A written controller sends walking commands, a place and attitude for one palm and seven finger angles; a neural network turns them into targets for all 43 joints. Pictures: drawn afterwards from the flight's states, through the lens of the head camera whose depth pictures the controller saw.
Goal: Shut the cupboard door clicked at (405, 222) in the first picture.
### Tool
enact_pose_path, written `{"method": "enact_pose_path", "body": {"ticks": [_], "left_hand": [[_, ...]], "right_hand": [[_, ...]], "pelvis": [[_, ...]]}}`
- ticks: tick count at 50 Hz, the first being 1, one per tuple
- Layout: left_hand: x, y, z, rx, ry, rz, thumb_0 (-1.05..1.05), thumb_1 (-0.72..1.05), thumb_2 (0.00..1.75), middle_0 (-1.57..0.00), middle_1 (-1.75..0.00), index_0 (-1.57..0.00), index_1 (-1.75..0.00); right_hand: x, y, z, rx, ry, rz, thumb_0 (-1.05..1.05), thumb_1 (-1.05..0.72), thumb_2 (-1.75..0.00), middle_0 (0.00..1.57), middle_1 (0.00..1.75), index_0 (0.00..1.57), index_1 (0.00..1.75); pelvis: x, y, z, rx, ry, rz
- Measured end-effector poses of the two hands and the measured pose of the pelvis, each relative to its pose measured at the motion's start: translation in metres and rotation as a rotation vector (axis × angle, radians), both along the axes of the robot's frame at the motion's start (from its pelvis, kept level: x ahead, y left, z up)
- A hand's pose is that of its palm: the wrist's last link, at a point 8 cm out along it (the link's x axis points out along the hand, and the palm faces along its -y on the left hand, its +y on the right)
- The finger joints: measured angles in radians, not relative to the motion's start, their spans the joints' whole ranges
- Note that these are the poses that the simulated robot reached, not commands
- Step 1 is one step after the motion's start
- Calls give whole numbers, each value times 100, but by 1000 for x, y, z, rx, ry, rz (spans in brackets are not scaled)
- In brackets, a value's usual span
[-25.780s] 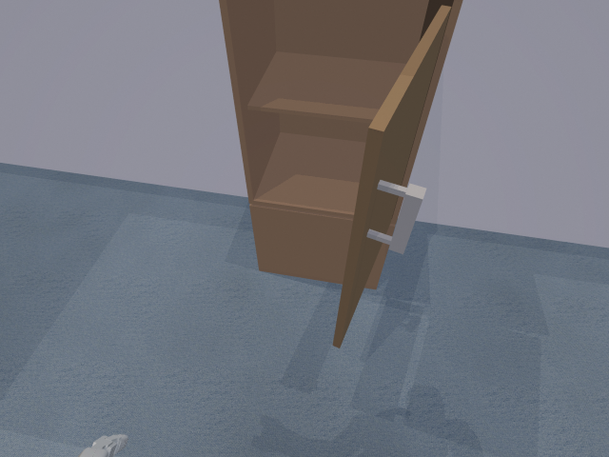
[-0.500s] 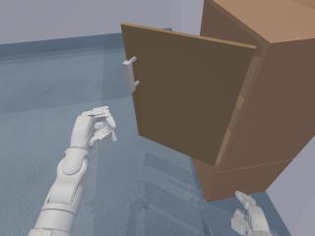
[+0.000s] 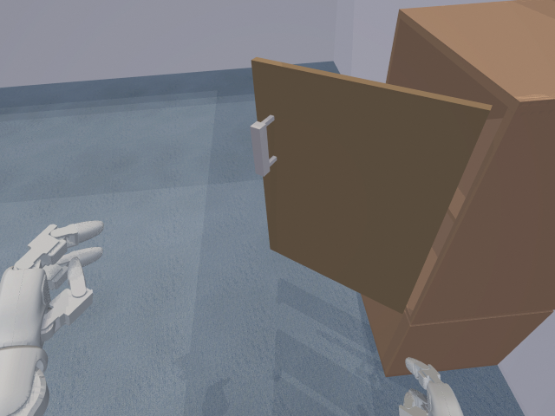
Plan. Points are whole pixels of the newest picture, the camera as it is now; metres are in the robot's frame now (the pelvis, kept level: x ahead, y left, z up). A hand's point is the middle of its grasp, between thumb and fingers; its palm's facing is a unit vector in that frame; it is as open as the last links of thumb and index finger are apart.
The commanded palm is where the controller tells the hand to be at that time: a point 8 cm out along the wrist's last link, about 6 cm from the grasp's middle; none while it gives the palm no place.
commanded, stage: draw the hand back to the body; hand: left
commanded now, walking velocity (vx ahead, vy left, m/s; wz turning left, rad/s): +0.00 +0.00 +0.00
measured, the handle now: (266, 145) +0.64 +0.11 +0.06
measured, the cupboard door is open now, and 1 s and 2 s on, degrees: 52 52 52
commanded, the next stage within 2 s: step back with the hand held close in 0.44 s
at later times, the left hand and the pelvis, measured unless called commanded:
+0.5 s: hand (78, 300) +0.19 +0.24 +0.16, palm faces +0.44 -0.80 -0.41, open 7.4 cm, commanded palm +0.14 +0.28 +0.17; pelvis +0.00 -0.02 +0.00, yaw +0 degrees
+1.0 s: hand (47, 311) +0.17 +0.27 +0.16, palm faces +0.37 -0.77 -0.52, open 7.4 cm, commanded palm +0.12 +0.31 +0.17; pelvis -0.02 +0.01 -0.01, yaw +0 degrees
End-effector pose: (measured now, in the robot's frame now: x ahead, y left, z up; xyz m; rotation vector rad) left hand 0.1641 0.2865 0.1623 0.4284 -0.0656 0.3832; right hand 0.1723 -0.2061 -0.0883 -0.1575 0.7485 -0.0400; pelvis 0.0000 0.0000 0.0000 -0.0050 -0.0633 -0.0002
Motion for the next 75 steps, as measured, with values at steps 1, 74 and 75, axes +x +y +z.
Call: {"method": "enact_pose_path", "body": {"ticks": [1, 74, 75], "left_hand": [[-5, 3, 3, 14, -3, 16, 2, 89, 90, -50, -61, -49, -61], [-161, 33, 14, 215, -206, 80, 2, 89, 90, -21, -30, -21, -30], [-165, 34, 14, 210, -211, 81, 2, 89, 90, -21, -30, -21, -30]], "right_hand": [[1, -2, 1, -4, -5, -3, 1, -90, -89, 20, 30, 20, 30], [-115, -19, -8, -151, 39, -5, 1, -90, -89, 20, 30, 21, 30], [-118, -18, -8, -154, 45, -5, 1, -90, -89, 20, 30, 21, 30]], "pelvis": [[1, 0, 0, 0, 0, 0], [-112, 6, -24, -29, 57, 103], [-115, 8, -24, -26, 56, 100]]}}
